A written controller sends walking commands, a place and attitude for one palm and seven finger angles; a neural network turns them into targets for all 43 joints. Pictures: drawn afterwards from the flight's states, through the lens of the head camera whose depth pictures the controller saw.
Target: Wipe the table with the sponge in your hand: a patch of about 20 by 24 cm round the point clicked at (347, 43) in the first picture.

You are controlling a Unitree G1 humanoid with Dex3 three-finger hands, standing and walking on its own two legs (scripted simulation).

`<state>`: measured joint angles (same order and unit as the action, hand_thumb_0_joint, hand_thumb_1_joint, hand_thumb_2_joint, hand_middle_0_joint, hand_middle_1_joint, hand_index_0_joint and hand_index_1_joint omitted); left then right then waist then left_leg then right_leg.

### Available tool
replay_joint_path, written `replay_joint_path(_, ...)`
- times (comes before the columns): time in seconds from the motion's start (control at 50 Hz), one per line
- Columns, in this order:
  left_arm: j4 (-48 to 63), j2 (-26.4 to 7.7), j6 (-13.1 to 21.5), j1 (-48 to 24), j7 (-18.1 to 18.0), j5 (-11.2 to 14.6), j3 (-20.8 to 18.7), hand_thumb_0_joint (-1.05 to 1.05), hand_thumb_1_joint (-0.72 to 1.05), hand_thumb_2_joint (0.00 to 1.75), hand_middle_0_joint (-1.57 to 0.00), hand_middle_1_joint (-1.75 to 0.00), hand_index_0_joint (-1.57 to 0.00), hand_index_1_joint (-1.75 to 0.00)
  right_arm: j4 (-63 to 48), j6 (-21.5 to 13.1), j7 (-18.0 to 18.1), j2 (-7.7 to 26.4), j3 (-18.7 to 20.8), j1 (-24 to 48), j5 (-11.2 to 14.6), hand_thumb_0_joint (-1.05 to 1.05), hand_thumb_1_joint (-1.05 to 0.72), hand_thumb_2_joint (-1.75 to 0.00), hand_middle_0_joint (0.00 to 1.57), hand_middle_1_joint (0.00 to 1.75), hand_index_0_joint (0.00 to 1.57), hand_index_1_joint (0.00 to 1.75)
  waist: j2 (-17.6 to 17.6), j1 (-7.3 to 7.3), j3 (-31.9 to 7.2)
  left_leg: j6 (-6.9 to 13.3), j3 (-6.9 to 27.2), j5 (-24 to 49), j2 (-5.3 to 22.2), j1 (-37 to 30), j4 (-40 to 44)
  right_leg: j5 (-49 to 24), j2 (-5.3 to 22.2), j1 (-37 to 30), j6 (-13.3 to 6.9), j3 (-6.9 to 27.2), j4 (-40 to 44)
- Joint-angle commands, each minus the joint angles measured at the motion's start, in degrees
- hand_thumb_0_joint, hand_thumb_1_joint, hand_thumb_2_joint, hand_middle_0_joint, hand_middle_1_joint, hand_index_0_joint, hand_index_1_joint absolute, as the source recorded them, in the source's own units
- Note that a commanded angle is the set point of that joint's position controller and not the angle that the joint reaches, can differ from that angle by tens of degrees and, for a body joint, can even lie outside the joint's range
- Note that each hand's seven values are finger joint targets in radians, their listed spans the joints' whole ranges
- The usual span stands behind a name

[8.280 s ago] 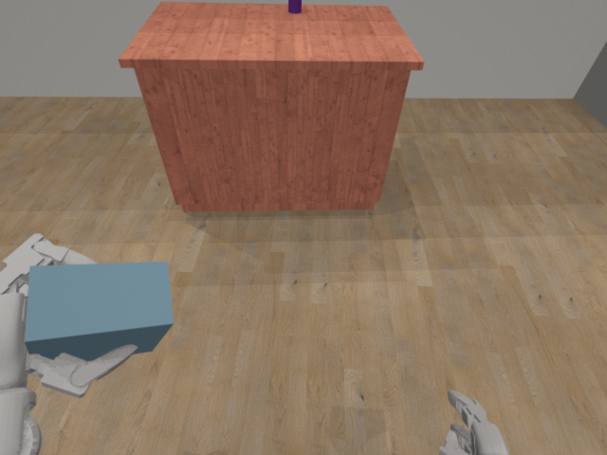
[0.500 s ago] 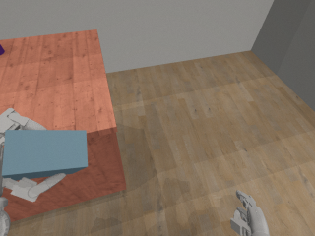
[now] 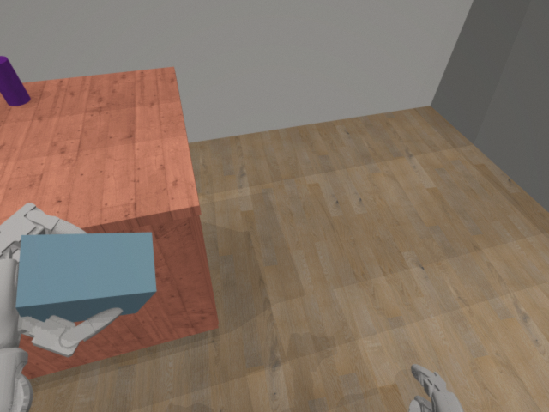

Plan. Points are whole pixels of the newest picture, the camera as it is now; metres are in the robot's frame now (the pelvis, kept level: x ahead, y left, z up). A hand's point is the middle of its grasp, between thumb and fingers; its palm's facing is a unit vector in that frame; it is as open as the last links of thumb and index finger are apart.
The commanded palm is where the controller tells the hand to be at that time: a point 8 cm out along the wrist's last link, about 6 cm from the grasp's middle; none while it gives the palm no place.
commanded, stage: come to a stop and stand still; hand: left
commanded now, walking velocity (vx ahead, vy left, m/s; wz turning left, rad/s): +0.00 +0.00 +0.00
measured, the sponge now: (107, 279) +0.22 +0.20 +0.15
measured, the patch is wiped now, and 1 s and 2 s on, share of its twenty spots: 0.00 0.00 0.00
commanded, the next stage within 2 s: look again from close up in 0.98 s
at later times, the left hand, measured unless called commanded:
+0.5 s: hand (55, 321) +0.17 +0.23 +0.16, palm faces +0.36 -0.83 -0.42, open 10.6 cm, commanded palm +0.12 +0.27 +0.18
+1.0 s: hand (28, 321) +0.17 +0.26 +0.16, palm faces +0.37 -0.83 -0.41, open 10.6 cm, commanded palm +0.12 +0.30 +0.18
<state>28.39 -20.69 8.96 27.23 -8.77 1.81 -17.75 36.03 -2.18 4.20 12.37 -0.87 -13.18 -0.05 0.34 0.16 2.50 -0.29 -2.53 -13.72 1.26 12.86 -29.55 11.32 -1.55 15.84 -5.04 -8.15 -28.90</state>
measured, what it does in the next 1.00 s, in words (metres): shifts its weight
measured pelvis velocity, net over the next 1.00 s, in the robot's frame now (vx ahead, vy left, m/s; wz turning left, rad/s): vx -0.05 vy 0.02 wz -0.02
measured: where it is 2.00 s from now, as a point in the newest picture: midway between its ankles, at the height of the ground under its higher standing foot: outside the picture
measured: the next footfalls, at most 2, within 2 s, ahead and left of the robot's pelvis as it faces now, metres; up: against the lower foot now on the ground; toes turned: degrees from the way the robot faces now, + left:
left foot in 1.98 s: +0.19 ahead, +0.24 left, +0.00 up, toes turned -6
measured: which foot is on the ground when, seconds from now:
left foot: down 0.00-1.00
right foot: down 0.00-1.00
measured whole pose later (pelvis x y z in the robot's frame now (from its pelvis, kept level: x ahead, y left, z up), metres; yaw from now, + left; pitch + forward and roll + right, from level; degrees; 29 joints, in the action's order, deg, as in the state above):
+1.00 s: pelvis -0.05 +0.02 +0.00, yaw -1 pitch -2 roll -1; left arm 25.8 -20.4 9.4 27.1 -9.1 0.2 -17.7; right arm 34.9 -3.3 3.9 11.4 -1.9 -13.4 -0.5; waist -0.4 0.2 2.3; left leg 1.3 -2.8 -12.4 0.6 15.2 -29.2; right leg 11.2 -2.0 18.9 -1.7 -5.9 -25.7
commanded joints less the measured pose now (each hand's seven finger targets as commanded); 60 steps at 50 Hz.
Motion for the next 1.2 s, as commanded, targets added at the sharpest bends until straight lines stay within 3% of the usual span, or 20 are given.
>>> replay_joint_path(0.0,13.5,-9.23,5.33,-4.12,-1.29,-0.4,-6.84,0.0,0.1,1.3,-1.2,-1.6,-1.2,-1.6,-10.92,-3.63,0.77,5.91,1.22,6.87,-0.22,0.0,-0.9,-0.9,0.2,0.3,0.2,0.3,-13.99,1.09,-4.54,4.24,11.03,-6.54,11.73,8.57,16.02,9.41,4.98,-7.08,5.37,8.98,1.8)
replay_joint_path(0.02,13.45,-8.89,5.49,-5.97,-1.32,-0.96,-6.18,0.0,0.1,1.3,-1.2,-1.6,-1.2,-1.6,-10.7,-3.83,0.74,5.74,1.22,6.99,-0.04,0.0,-0.9,-0.9,0.2,0.3,0.2,0.3,-12.33,0.87,-2.99,4.41,11.52,-9.06,12.23,13.39,16.5,6.81,4.45,-9.71,5.61,8.06,-0.14)
replay_joint_path(0.08,10.31,-8.61,5.13,-5.45,-1.18,-1.14,-6.23,0.0,0.1,1.3,-1.2,-1.6,-1.2,-1.6,-10.56,-4.58,0.53,5.94,1.73,5.93,0.21,0.0,-0.9,-0.9,0.2,0.3,0.2,0.3,-7.37,0.68,-4.4,3.04,6.75,-9.52,8.75,13.16,11.98,2.96,5.25,-11.04,5.5,9.22,3.02)
replay_joint_path(0.12,9.87,-8.86,5.01,-6.0,-1.05,-1.15,-6.44,0.0,0.1,1.3,-1.2,-1.6,-1.2,-1.6,-10.51,-4.85,0.31,5.81,1.71,5.81,0.13,0.0,-0.9,-0.9,0.2,0.3,0.2,0.3,-4.38,0.59,-4.09,2.07,4.72,-15.14,6.35,13.4,10.22,10.54,6.62,-8.72,5.19,12.04,6.83)
replay_joint_path(0.16,9.17,-9.03,4.55,-6.16,-1.13,-1.08,-6.44,0.0,0.1,1.3,-1.2,-1.6,-1.2,-1.6,-10.14,-4.58,0.06,5.5,1.91,5.07,0.0,0.0,-0.9,-0.9,0.2,0.3,0.2,0.3,0.46,0.42,-2.95,1.5,2.32,-15.85,2.88,10.1,3.04,22.0,10.0,-1.77,3.86,18.47,14.76)
replay_joint_path(0.2,11.17,-10.64,4.16,-7.48,-1.53,-0.88,-7.51,0.0,0.1,1.3,-1.2,-1.6,-1.2,-1.6,-9.61,-4.46,-0.33,5.14,2.0,5.22,-0.3,0.0,-0.9,-0.9,0.2,0.3,0.2,0.3,3.9,0.0,-5.5,0.77,1.36,-9.78,0.86,4.62,-5.37,25.18,15.29,1.81,1.61,24.34,19.41)
replay_joint_path(0.22,10.54,-9.7,3.91,-7.15,-1.79,-0.73,-6.45,0.0,0.1,1.3,-1.2,-1.6,-1.2,-1.6,-9.18,-4.29,-0.37,4.27,1.51,5.05,-0.26,0.0,-0.9,-0.9,0.2,0.3,0.2,0.3,5.33,-0.31,-5.98,0.72,2.06,-8.42,0.46,4.09,-7.07,25.08,16.74,1.43,0.62,23.98,19.85)
replay_joint_path(0.28,11.81,-10.08,3.78,-5.54,-2.26,-0.59,-6.9,0.0,0.1,1.3,-1.2,-1.6,-1.2,-1.6,-9.01,-3.64,-0.23,4.27,1.41,5.32,-0.49,0.0,-0.9,-0.9,0.2,0.3,0.2,0.3,3.16,-0.01,-6.67,0.8,1.63,-8.32,-0.29,2.36,-6.4,25.44,16.88,1.66,0.24,21.8,19.95)
replay_joint_path(0.34,12.36,-10.5,4.18,-3.74,-2.36,-0.54,-7.63,0.0,0.1,1.3,-1.2,-1.6,-1.2,-1.6,-9.36,-3.13,0.07,4.76,1.28,5.43,-0.78,0.0,-0.9,-0.9,0.2,0.3,0.2,0.3,0.11,0.14,-6.74,1.79,3.04,-8.01,1.16,0.3,2.96,22.24,12.91,0.51,1.96,17.19,16.61)
replay_joint_path(0.4,13.52,-10.77,4.65,-4.19,-2.14,-0.77,-7.99,0.0,0.1,1.3,-1.2,-1.6,-1.2,-1.6,-10.28,-2.85,0.43,5.24,1.26,5.88,-0.72,0.0,-0.9,-0.9,0.2,0.3,0.2,0.3,-5.53,0.27,-4.45,2.87,6.53,-14.5,4.11,6.86,9.26,21.05,8.84,-2.38,3.87,14.75,13.17)
replay_joint_path(0.44,13.2,-10.47,4.84,-4.95,-2.32,-0.98,-8.02,0.0,0.1,1.3,-1.2,-1.6,-1.2,-1.6,-10.19,-3.06,0.45,5.57,1.37,5.66,-0.6,0.0,-0.9,-0.9,0.2,0.3,0.2,0.3,-5.11,0.17,-4.93,3.2,7.93,-12.36,5.72,10.04,10.82,13.62,6.88,-7.36,4.6,12.92,9.77)
replay_joint_path(0.5,11.21,-8.87,4.5,-4.68,-1.64,-0.92,-6.77,0.0,0.1,1.3,-1.2,-1.6,-1.2,-1.6,-10.44,-3.63,0.19,5.88,1.72,5.21,-0.1,0.0,-0.9,-0.9,0.2,0.3,0.2,0.3,-5.6,0.11,-6.63,2.51,6.25,-11.31,5.18,9.38,9.64,11.45,6.96,-8.45,4.64,12.87,9.29)
replay_joint_path(0.62,11.21,-9.19,3.92,-5.96,-1.64,-1.17,-5.85,0.0,0.1,1.3,-1.2,-1.6,-1.2,-1.6,-9.86,-4.08,0.09,5.65,1.43,5.23,0.01,0.0,-0.9,-0.9,0.2,0.3,0.2,0.3,0.39,-0.1,-5.04,1.97,4.65,-11.89,3.06,7.11,4.62,19.31,9.74,-2.29,3.51,16.22,13.82)
replay_joint_path(0.92,10.61,-8.48,4.6,-5.37,-1.6,-1.36,-6.1,0.0,0.1,1.3,-1.2,-1.6,-1.2,-1.6,-10.2,-4.09,0.42,5.9,1.44,5.39,-0.36,0.0,-0.9,-0.9,0.2,0.3,0.2,0.3,-5.5,0.09,-3.89,2.48,7.83,-17.11,6.35,12.53,12.41,13.77,5.2,-6.7,4.72,10.97,7.29)
replay_joint_path(1.04,11.25,-8.69,4.82,-5.19,-1.61,-1.49,-6.44,0.0,0.1,1.3,-1.2,-1.6,-1.2,-1.6,-10.07,-4.76,0.33,5.84,1.52,5.61,-0.26,0.0,-0.9,-0.9,0.2,0.3,0.2,0.3,-6.38,0.43,-5.43,2.7,8.1,-12.73,7.27,13.01,12.51,6.74,4.72,-10.15,4.96,9.64,4.5)
replay_joint_path(1.06,24.81,-57.07,10.64,-66.69,-0.45,-9.75,-40.78,0.0,0.1,1.3,-1.2,-1.6,-1.2,-1.6,-8.31,-8.35,-0.1,6.72,3.14,-4.23,-2.14,0.0,-0.9,-0.9,0.2,0.3,0.2,0.3,5.5,1.66,-0.2,2.76,1.42,-4.56,3.76,14.25,-0.35,3.01,7.09,-1.26,10.36,16.68,11.06)
replay_joint_path(1.08,-8.13,-23.03,8.14,-35.31,2.29,-3.17,-18.21,0.0,0.1,1.3,-1.2,-1.6,-1.2,-1.6,-5.82,-7.77,-0.37,0.22,0.77,0.35,-0.58,0.0,-0.9,-0.9,0.2,0.3,0.2,0.3,6.57,0.68,-14.14,2.19,1.5,-3.94,-1.99,3.96,-5.87,7.92,12.26,-3.28,4.03,15.56,11.27)
replay_joint_path(1.1,-10.6,-15.22,6.63,-26.01,3.03,-0.75,-13.57,0.0,0.1,1.3,-1.2,-1.6,-1.2,-1.6,-8.78,-8.62,-0.91,2.25,1.36,4.05,0.61,0.0,-0.9,-0.9,0.2,0.3,0.2,0.3,-4.31,2.83,-13.91,1.3,1.2,-7.0,-2.86,-3.89,-2.15,13.67,9.67,0.75,1.72,21.77,12.34)
replay_joint_path(1.14,-2.87,-10.01,9.35,-17.99,4.05,0.95,-7.2,0.0,0.1,1.3,-1.2,-1.6,-1.2,-1.6,-11.02,-9.08,-1.93,4.73,2.35,1.7,0.64,0.0,-0.9,-0.9,0.2,0.3,0.2,0.3,-4.34,2.88,-6.82,1.62,-0.36,-13.19,-2.67,1.3,-0.3,24.52,11.64,0.66,3.72,23.69,17.56)
replay_joint_path(1.18,2.87,-7.95,9.72,-12.87,3.89,0.62,-4.27,0.0,0.1,1.3,-1.2,-1.6,-1.2,-1.6,-10.86,-9.52,-3.52,4.69,1.75,2.8,0.77,0.0,-0.9,-0.9,0.2,0.3,0.2,0.3,0.9,3.01,-6.37,1.85,0.15,-10.53,-2.4,2.28,2.33,21.42,10.17,-2.77,4.32,19.63,16.22)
